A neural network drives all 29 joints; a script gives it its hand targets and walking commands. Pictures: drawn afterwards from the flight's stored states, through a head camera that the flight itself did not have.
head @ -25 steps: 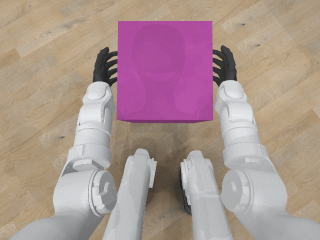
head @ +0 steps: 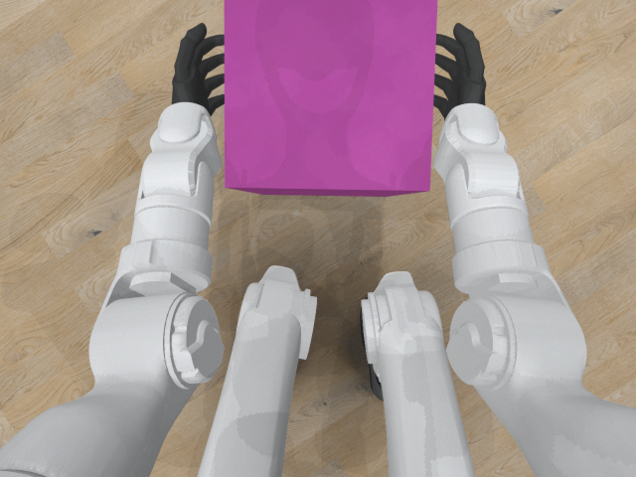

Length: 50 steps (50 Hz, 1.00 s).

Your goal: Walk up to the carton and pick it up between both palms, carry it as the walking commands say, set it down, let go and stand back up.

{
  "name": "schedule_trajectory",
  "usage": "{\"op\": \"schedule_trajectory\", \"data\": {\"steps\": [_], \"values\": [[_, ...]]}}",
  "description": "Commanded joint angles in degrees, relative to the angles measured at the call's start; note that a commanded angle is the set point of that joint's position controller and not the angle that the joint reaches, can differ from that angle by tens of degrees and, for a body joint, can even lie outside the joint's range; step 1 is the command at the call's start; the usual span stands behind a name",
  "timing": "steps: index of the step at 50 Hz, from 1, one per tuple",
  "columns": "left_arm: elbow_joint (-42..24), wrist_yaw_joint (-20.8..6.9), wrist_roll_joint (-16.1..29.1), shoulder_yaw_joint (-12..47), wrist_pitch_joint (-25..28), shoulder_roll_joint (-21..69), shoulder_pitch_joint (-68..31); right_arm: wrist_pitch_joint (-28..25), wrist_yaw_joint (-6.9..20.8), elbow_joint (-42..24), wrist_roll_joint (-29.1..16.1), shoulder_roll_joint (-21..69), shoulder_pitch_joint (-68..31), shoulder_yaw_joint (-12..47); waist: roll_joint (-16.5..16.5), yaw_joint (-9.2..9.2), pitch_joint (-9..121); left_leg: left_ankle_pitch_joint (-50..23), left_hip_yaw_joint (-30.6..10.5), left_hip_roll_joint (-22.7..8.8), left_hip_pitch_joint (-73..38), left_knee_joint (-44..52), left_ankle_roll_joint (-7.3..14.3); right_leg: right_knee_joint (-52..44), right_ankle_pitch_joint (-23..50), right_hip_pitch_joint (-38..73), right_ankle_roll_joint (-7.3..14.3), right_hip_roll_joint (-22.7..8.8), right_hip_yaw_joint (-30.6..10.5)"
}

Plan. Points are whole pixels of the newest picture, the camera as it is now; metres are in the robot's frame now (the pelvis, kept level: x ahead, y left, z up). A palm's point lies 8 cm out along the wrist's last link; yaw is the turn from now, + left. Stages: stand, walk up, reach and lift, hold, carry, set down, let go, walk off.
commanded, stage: set down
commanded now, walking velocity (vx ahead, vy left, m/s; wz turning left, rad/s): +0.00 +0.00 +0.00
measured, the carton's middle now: (327, 110) +0.52 +0.03 -0.18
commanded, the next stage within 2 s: none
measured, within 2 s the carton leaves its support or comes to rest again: rests again in 1.44 s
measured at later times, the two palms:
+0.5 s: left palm (214, 111) +0.51 +0.17 -0.20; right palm (435, 113) +0.53 -0.12 -0.20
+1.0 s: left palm (219, 117) +0.51 +0.17 -0.22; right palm (432, 120) +0.52 -0.12 -0.22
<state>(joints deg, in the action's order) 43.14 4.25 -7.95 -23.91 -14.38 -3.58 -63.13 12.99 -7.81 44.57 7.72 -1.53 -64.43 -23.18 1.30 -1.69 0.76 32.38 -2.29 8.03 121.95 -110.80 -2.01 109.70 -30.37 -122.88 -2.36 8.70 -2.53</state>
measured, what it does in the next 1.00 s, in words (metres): lowers itself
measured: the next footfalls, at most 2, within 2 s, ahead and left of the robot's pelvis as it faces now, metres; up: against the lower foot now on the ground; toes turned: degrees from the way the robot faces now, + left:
none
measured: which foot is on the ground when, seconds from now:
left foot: down 0.00-1.00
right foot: down 0.00-1.00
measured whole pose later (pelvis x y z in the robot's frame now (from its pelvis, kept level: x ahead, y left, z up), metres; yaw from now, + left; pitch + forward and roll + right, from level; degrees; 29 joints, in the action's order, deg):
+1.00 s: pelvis +0.00 +0.00 -0.07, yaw +0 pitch +37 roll +0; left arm 54.3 6.6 -1.9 -16.8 -11.5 -10.3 -74.2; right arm 10.2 -9.9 54.2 2.4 -7.4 -74.3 -18.9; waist 1.2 -1.7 -13.4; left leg 35.4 -0.7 7.9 128.0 -126.0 -1.8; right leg 125.0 -33.7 -128.7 -2.6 8.6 -0.9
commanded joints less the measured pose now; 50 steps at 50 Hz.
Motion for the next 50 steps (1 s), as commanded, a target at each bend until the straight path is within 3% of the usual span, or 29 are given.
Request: {"op": "schedule_trajectory", "data": {"steps": [1, 26, 32, 50], "values": [[-2.1, -12.5, 6.2, 27.0, 1.8, 51.0, -37.1, -0.8, 11.3, -0.1, -5.3, 52.6, -35.3, 26.4, -0.3, -1.42, 63.4, -17.6, 4.7, 1.2, -31.2, 8.8, 0.1, -6.2, 14.7, 34.3, 0.8, 1.9, 5.2], [0.3, -12.1, 11.3, 29.4, 3.6, 45.8, -47.1, -2.7, 12.3, 2.3, -9.7, 46.4, -45.3, 27.3, -0.6, -1.12, 57.8, -18.1, 4.3, 0.2, -25.9, -1.6, 0.5, 5.3, 14.2, 26.9, 1.5, 1.3, 6.0], [-0.1, -12.0, 12.8, 30.9, 4.6, 46.9, -47.1, -3.6, 12.5, 1.1, -11.6, 48.1, -46.0, 29.0, -0.6, -1.39, 58.5, -23.0, 4.1, 0.5, -27.2, -3.6, 0.7, 7.2, 19.2, 27.8, 1.6, 1.5, 5.8], [3.6, -13.2, 11.2, 27.6, 5.4, 44.3, -47.1, -4.2, 13.0, 4.5, -9.7, 45.8, -45.8, 25.6, -0.4, -1.21, 48.2, -18.1, 4.1, 0.0, -20.5, -4.8, 1.1, 7.8, 15.4, 23.7, 2.2, 1.1, 5.0]]}}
